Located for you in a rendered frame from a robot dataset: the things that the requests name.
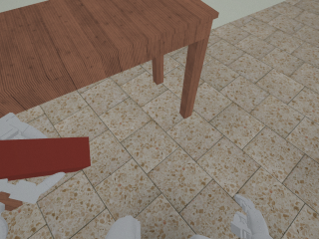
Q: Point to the left robot thigh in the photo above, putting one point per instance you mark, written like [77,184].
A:
[125,228]

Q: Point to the sponge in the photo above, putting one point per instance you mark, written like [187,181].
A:
[36,157]

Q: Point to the table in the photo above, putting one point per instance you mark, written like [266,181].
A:
[52,48]

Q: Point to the robot right hand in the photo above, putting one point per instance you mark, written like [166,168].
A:
[246,226]

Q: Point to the robot left hand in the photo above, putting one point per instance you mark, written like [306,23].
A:
[12,128]

